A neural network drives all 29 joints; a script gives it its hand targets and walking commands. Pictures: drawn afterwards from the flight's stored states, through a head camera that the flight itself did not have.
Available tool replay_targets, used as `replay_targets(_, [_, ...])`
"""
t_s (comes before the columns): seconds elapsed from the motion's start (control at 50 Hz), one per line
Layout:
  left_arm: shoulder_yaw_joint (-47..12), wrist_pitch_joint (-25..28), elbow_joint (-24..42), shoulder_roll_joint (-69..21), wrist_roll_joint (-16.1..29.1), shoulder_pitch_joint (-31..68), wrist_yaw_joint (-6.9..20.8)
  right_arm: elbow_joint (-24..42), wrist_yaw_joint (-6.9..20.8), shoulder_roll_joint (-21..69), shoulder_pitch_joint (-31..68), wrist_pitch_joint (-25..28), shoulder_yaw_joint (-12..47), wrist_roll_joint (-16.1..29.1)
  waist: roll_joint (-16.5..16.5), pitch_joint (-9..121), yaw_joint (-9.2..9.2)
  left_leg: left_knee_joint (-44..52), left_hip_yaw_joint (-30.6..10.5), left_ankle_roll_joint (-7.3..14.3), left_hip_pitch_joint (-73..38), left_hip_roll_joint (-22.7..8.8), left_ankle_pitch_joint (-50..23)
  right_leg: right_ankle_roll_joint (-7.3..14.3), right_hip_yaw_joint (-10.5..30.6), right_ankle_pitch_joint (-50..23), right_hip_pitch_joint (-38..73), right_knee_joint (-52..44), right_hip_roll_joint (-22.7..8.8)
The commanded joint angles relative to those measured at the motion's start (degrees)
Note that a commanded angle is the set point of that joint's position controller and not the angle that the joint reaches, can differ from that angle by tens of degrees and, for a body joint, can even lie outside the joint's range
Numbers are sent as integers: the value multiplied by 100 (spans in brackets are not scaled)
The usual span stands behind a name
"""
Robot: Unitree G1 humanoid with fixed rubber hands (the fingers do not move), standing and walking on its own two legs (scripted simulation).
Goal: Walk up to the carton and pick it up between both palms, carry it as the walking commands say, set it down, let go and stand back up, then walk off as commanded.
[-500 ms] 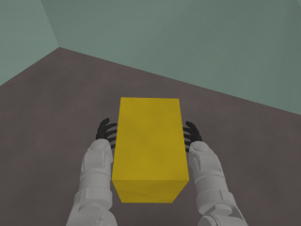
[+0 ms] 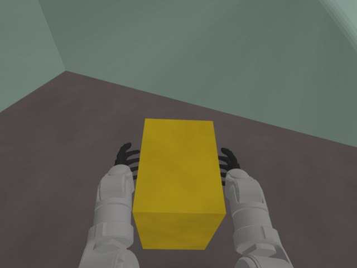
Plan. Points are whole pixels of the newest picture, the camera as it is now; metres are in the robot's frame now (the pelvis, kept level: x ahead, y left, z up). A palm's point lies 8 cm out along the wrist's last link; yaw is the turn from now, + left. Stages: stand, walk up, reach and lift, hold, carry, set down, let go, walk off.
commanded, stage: reach and lift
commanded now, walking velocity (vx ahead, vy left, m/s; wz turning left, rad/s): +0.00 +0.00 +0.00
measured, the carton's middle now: (176, 187) +0.33 +0.04 -0.04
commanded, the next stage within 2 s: hold in 1.28 s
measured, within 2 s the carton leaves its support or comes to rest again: neither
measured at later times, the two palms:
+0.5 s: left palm (132, 163) +0.32 +0.14 +0.06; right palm (244, 174) +0.32 -0.12 +0.05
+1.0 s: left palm (132, 163) +0.32 +0.14 +0.06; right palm (243, 176) +0.32 -0.12 +0.05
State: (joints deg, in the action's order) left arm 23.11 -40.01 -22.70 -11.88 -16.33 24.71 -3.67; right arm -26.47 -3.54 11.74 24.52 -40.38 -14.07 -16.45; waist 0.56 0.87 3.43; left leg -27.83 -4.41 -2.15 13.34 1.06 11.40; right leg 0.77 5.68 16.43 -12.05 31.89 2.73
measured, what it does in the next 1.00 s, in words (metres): stands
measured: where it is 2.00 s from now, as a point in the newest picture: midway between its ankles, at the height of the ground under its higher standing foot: outside the picture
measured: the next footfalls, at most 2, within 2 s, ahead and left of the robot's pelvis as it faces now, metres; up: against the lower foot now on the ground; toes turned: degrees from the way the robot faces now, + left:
none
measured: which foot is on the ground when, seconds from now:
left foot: down 0.00-1.00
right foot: down 0.00-1.00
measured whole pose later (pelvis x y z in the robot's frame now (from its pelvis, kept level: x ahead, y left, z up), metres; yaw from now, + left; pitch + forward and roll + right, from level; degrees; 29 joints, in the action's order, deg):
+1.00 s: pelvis +0.01 +0.01 +0.00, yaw +0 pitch -3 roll +1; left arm 19.9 -41.1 -21.4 -11.9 -17.0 24.6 -3.4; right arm -22.3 -2.8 11.2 22.7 -42.1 -13.4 -16.6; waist 0.6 1.3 -0.6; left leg -25.8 -4.5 -1.7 12.1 1.2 10.8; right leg 0.6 5.7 15.3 -10.2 28.7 2.3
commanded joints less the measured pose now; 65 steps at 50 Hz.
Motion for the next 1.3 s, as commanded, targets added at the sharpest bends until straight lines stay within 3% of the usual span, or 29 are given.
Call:
replay_targets(0.0, [-4023,-98,-74,-6086,1654,3527,1475,494,1234,5927,3863,317,2982,1483,43,1981,-305,184,170,119,-1309,417,-586,-175,-99,-707,587,-960,112])
replay_targets(0.06, [-3987,-120,-41,-6011,1561,3258,1452,494,1243,5948,3611,253,3046,1543,-84,1976,-260,218,135,127,-1320,449,-738,-203,-67,-943,646,-971,97])
replay_targets(0.12, [-3882,-155,-33,-5889,1494,2931,1436,548,1259,5931,3306,149,3151,1588,49,1920,-217,251,134,154,-1370,465,-1001,-267,-34,-1353,712,-992,80])
replay_targets(0.3, [-3921,-214,138,-5801,1507,2528,1513,689,1269,5812,2720,28,3153,1503,168,1989,-398,338,68,115,-1437,467,-1394,-361,16,-2416,1043,-1014,34])
replay_targets(0.38, [-3886,-197,102,-5786,1482,2589,1519,623,1285,5730,2671,29,3028,1430,164,1813,-475,372,41,113,-1400,464,-1207,-341,-7,-2112,920,-1043,48])
replay_targets(0.4, [-3855,-210,49,-5793,1434,2593,1524,619,1298,5723,2704,40,2987,1420,-35,1775,-444,364,64,99,-1339,493,-1098,-327,17,-1982,914,-1074,27])
replay_targets(0.44, [-3785,-182,23,-5777,1410,2611,1520,666,1330,5732,2877,42,3021,1433,137,1803,-420,372,49,120,-1285,474,-974,-349,-7,-1854,917,-1063,40])
replay_targets(0.46, [-3813,-179,-21,-5816,1393,2660,1524,645,1345,5711,2864,67,2991,1425,-18,1813,-431,362,66,111,-1317,482,-931,-323,0,-1760,852,-1069,33])
replay_targets(0.54, [-3684,-153,-181,-5794,1348,2870,1525,477,1367,5703,3038,95,2863,1362,15,1611,-426,362,91,141,-1222,478,-512,-289,15,-1161,702,-1130,15])
replay_targets(0.58, [-3666,-104,-228,-5796,1364,3042,1537,459,1369,5705,3275,142,2836,1357,194,1551,-445,335,86,156,-1230,463,-342,-281,10,-830,543,-1155,2])
replay_targets(0.6, [-3632,-96,-268,-5782,1320,3068,1534,352,1370,5701,3205,145,2766,1329,71,1465,-458,342,100,162,-1169,461,-233,-252,28,-710,529,-1161,-12])
replay_targets(0.7, [-3750,-53,-319,-5984,1419,3388,1556,403,1376,5704,3494,224,2758,1336,107,1561,-558,307,94,161,-1274,445,-75,-195,0,-369,371,-1149,-1])
replay_targets(0.74, [-3677,-59,-417,-5950,1368,3317,1545,328,1384,5690,3470,236,2688,1345,-32,1459,-518,329,122,167,-1178,455,28,-170,12,-287,392,-1155,-18])
replay_targets(0.8, [-3781,-42,-322,-6046,1429,3277,1534,405,1388,5721,3436,248,2757,1364,87,1603,-555,307,98,178,-1356,450,-121,-154,-4,-392,371,-1154,-3])
replay_targets(0.82, [-3851,-52,-303,-6118,1459,3258,1533,463,1399,5728,3435,250,2821,1414,-31,1706,-541,310,110,166,-1365,438,-167,-158,-10,-463,437,-1118,8])
replay_targets(0.94, [-4142,-125,102,-6158,1599,2666,1503,869,1397,5807,2791,162,3164,1491,-41,2197,-523,358,46,132,-1577,471,-1143,-241,-29,-1806,906,-1007,72])
replay_targets(1.04, [-4033,-226,187,-6002,1522,2093,1497,906,1421,5779,2292,-6,3280,1525,65,1986,-432,464,-12,124,-1592,467,-1553,-317,-27,-2439,967,-1024,67])
replay_targets(1.12, [-3844,-282,93,-5845,1379,1971,1506,872,1457,5695,2301,-59,3207,1511,-1,1789,-353,526,-6,143,-1606,488,-1300,-324,4,-2195,867,-1110,40])
replay_targets(1.16, [-3822,-264,119,-5820,1386,1967,1530,904,1462,5764,2285,-68,3221,1493,181,1700,-348,536,10,163,-1556,488,-1261,-366,-7,-2214,841,-1123,38])
replay_targets(1.22, [-3886,-236,136,-5887,1415,2017,1587,1106,1457,5818,2433,-14,3309,1527,152,1879,-340,497,27,175,-1574,483,-1229,-368,38,-2201,879,-1114,20])
replay_targets(1.28, [-3730,-218,-51,-5810,1336,2022,1618,962,1463,5861,2580,-9,3234,1489,262,1802,-288,495,57,213,-1530,491,-889,-371,38,-1736,794,-1191,-3])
